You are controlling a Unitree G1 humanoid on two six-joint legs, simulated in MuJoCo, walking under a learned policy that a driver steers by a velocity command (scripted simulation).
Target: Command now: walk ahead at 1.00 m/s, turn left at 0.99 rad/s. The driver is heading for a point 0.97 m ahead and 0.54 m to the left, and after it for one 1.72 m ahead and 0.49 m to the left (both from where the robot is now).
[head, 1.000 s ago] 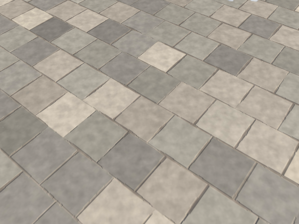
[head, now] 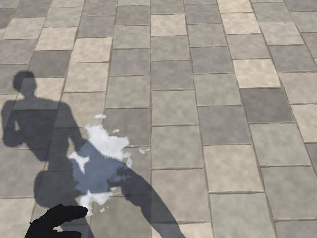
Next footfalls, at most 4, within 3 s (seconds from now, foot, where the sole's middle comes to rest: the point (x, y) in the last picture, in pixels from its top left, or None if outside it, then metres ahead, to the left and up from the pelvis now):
0.12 right None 0.33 -0.18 -0.77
0.58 left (123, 196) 0.65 0.14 -0.77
1.00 right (89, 119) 1.09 0.32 -0.77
1.42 left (7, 108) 1.21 0.77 -0.77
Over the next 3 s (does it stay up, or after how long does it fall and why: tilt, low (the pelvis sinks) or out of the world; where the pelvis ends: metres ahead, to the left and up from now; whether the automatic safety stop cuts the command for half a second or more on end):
stays up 2.22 0.83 0.00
